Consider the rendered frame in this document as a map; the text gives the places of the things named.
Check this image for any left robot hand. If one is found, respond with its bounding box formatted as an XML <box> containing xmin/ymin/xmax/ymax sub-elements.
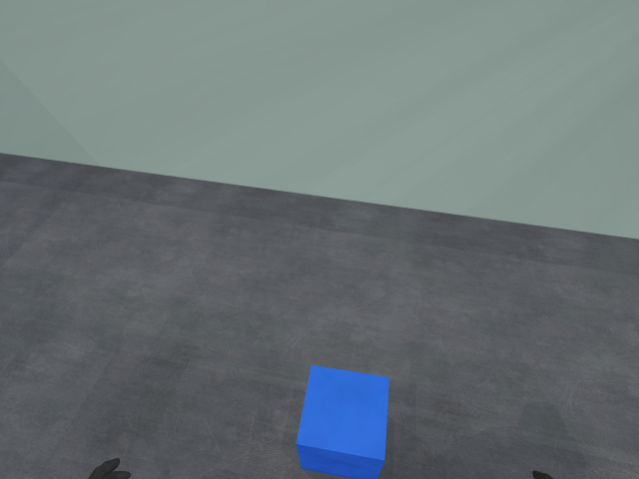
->
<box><xmin>88</xmin><ymin>458</ymin><xmax>131</xmax><ymax>479</ymax></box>

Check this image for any carton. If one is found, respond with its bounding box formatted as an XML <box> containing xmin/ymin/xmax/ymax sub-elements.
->
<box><xmin>296</xmin><ymin>365</ymin><xmax>389</xmax><ymax>479</ymax></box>

